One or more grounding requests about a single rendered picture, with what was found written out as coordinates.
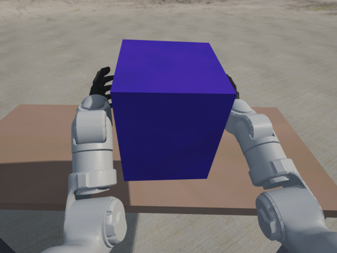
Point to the carton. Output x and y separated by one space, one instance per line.
171 102

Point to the right robot hand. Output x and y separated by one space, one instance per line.
234 86

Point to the robot right forearm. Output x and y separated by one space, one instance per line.
269 166

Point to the right robot upper arm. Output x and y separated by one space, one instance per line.
292 217

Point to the left robot upper arm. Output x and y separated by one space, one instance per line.
93 225

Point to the table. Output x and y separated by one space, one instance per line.
36 159

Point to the robot left forearm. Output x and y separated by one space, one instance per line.
92 146

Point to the left robot hand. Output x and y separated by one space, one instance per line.
99 82

